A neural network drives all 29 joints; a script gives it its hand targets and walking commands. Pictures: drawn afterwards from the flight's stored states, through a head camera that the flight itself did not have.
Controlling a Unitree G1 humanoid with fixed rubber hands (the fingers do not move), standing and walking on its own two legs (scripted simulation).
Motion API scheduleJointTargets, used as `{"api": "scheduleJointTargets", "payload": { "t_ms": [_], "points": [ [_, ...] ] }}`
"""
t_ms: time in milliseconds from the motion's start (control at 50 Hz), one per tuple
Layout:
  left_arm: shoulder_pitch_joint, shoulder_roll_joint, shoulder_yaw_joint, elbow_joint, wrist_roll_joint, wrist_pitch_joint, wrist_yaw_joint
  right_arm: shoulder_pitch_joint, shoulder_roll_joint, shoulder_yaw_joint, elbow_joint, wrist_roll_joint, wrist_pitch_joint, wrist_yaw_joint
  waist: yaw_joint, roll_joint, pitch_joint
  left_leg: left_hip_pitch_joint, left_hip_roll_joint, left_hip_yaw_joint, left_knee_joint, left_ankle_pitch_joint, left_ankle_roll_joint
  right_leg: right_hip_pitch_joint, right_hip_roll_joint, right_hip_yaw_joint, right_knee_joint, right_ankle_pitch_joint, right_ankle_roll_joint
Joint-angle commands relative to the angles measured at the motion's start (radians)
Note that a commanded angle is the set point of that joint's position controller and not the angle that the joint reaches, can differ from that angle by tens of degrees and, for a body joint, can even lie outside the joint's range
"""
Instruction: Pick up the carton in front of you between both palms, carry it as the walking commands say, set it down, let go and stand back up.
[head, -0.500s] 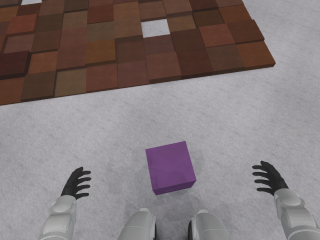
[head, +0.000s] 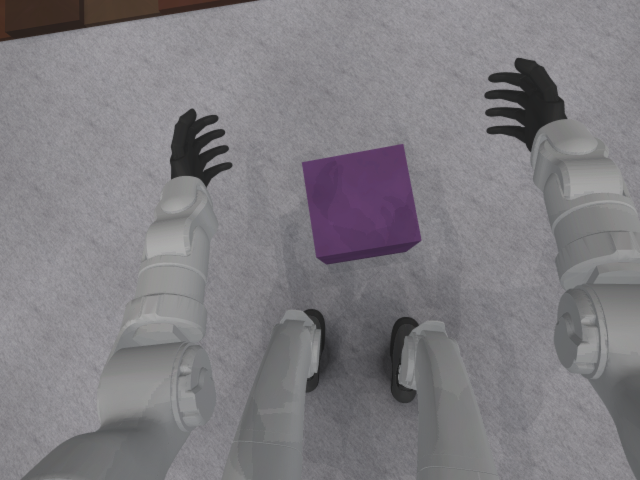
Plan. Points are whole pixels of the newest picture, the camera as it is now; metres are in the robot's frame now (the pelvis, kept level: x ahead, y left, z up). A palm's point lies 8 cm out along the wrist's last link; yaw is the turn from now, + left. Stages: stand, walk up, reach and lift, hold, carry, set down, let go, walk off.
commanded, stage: reach and lift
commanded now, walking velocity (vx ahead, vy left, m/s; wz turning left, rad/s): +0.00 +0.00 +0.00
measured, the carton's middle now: (359, 212) +0.48 +0.03 -0.53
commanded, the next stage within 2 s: none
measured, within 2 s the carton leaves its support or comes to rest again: leaves its support in 1.86 s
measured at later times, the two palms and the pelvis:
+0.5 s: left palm (246, 196) +0.45 +0.22 -0.27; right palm (474, 165) +0.52 -0.16 -0.28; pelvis +0.02 +0.00 -0.12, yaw +2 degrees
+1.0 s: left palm (267, 211) +0.45 +0.22 -0.44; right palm (443, 191) +0.52 -0.15 -0.45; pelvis -0.03 +0.00 -0.27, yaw +3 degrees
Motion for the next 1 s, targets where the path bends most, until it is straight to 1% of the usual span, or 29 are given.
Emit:
{"api": "scheduleJointTargets", "payload": {
  "t_ms": [0,60,100,180,240,340,400,440,480,520,600,640,700,760,840,900,920,980],
  "points": [
    [-0.275,0.077,0.048,-0.078,0.02,-0.024,0.013,-0.366,-0.138,-0.028,-0.035,-0.022,-0.026,0.003,0.022,-0.079,-0.861,0.27,-0.061,0.07,-0.102,-0.026,-0.034,0.449,0.049,0.012,-0.124,-0.061,0.012],
    [-0.282,0.053,0.089,-0.082,0.06,-0.039,0.012,-0.396,-0.128,-0.046,-0.01,-0.059,-0.038,0.001,0.028,-0.094,-0.942,0.257,-0.069,0.074,-0.101,0.019,-0.039,0.461,0.058,0.012,-0.121,-0.008,0.012],
    [-0.269,0.039,0.116,-0.084,0.088,-0.056,0.005,-0.393,-0.109,-0.059,-0.004,-0.081,-0.05,-0.002,0.031,-0.102,-0.958,0.222,-0.072,0.077,-0.092,0.061,-0.042,0.456,0.063,0.014,-0.108,0.04,0.014],
    [-0.232,0.014,0.151,-0.076,0.127,-0.11,-0.018,-0.361,-0.051,-0.088,-0.008,-0.116,-0.088,-0.015,0.03,-0.113,-0.945,0.097,-0.074,0.08,-0.042,0.144,-0.044,0.414,0.063,0.027,-0.05,0.159,0.02],
    [-0.197,0.006,0.161,-0.049,0.132,-0.151,-0.033,-0.309,-0.01,-0.099,-0.012,-0.127,-0.114,-0.035,0.024,-0.114,-0.939,-0.013,-0.075,0.078,0.034,0.205,-0.046,0.341,0.058,0.039,0.028,0.248,0.024],
    [-0.151,0.016,0.133,-0.001,0.092,-0.2,-0.04,-0.236,0.019,-0.079,-0.034,-0.101,-0.151,-0.074,0.006,-0.109,-0.97,-0.182,-0.077,0.066,0.213,0.282,-0.052,0.174,0.053,0.055,0.21,0.361,0.028],
    [-0.144,0.041,0.087,0.002,0.039,-0.218,-0.031,-0.236,-0.002,-0.038,-0.077,-0.058,-0.169,-0.098,0.0,-0.122,-1.053,-0.24,-0.078,0.058,0.313,0.327,-0.058,0.149,0.048,0.055,0.323,0.436,0.03],
    [-0.149,0.068,0.05,-0.009,-0.002,-0.225,-0.019,-0.249,-0.028,-0.001,-0.11,-0.018,-0.178,-0.112,-0.002,-0.135,-1.124,-0.254,-0.078,0.056,0.377,0.342,-0.058,0.157,0.046,0.052,0.395,0.458,0.032],
    [-0.162,0.095,0.018,-0.027,-0.039,-0.226,-0.006,-0.272,-0.055,0.036,-0.14,0.023,-0.181,-0.123,-0.002,-0.14,-1.181,-0.258,-0.077,0.059,0.436,0.343,-0.058,0.158,0.046,0.046,0.457,0.446,0.032],
    [-0.192,0.118,-0.009,-0.047,-0.072,-0.224,0.005,-0.305,-0.08,0.066,-0.16,0.059,-0.178,-0.13,-0.003,-0.139,-1.209,-0.267,-0.076,0.066,0.49,0.32,-0.059,0.143,0.047,0.04,0.51,0.401,0.031],
    [-0.281,0.148,-0.043,-0.086,-0.121,-0.205,0.027,-0.388,-0.126,0.105,-0.181,0.115,-0.16,-0.137,-0.004,-0.132,-1.231,-0.271,-0.07,0.083,0.572,0.216,-0.056,0.092,0.044,0.02,0.582,0.246,0.027],
    [-0.329,0.149,-0.055,-0.065,-0.134,-0.189,0.037,-0.427,-0.143,0.115,-0.147,0.133,-0.149,-0.138,-0.003,-0.123,-1.17,-0.293,-0.064,0.089,0.601,0.124,-0.055,0.024,0.038,0.012,0.604,0.131,0.025],
    [-0.403,0.151,-0.067,0.003,-0.142,-0.172,0.051,-0.483,-0.16,0.132,-0.06,0.154,-0.14,-0.135,0.002,-0.11,-1.04,-0.325,-0.052,0.085,0.639,0.001,-0.048,-0.101,0.025,0.01,0.63,-0.027,0.023],
    [-0.476,0.16,-0.072,0.088,-0.145,-0.174,0.057,-0.541,-0.173,0.153,0.033,0.175,-0.146,-0.134,0.006,-0.094,-0.936,-0.337,-0.041,0.072,0.68,-0.058,-0.037,-0.202,0.011,0.016,0.664,-0.115,0.019],
    [-0.559,0.173,-0.084,0.19,-0.151,-0.194,0.056,-0.612,-0.188,0.181,0.134,0.198,-0.169,-0.134,0.006,-0.071,-0.844,-0.34,-0.029,0.05,0.733,-0.067,-0.031,-0.289,-0.005,0.031,0.719,-0.149,0.012],
    [-0.607,0.185,-0.097,0.237,-0.163,-0.215,0.055,-0.657,-0.199,0.201,0.172,0.212,-0.19,-0.136,0.002,-0.064,-0.827,-0.332,-0.026,0.039,0.773,-0.035,-0.031,-0.312,-0.012,0.039,0.761,-0.125,0.011],
    [-0.609,0.168,-0.113,0.247,-0.185,-0.222,0.054,-0.669,-0.201,0.204,0.167,0.215,-0.198,-0.139,-0.007,-0.061,-0.843,-0.313,-0.028,0.038,0.785,-0.013,-0.032,-0.307,-0.011,0.037,0.773,-0.109,0.01],
    [-0.62,0.127,-0.184,0.308,-0.263,-0.234,0.045,-0.688,-0.207,0.225,0.154,0.221,-0.218,-0.146,-0.052,-0.08,-0.88,-0.317,-0.036,0.034,0.823,0.044,-0.037,-0.261,-0.016,0.036,0.804,-0.033,0.008]
  ]
}}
